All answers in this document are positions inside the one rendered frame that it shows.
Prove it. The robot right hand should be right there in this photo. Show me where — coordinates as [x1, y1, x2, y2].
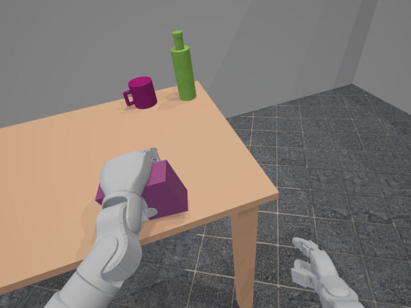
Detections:
[291, 237, 339, 294]

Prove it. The sponge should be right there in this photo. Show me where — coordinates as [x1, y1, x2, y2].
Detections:
[95, 160, 188, 220]

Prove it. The robot left hand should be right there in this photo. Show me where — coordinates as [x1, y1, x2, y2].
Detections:
[100, 148, 161, 223]

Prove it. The table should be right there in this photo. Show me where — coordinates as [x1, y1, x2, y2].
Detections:
[0, 81, 279, 308]

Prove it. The left robot forearm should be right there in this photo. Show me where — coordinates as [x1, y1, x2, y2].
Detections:
[44, 191, 143, 308]

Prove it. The right robot forearm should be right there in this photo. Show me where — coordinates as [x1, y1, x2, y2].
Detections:
[318, 275, 365, 308]

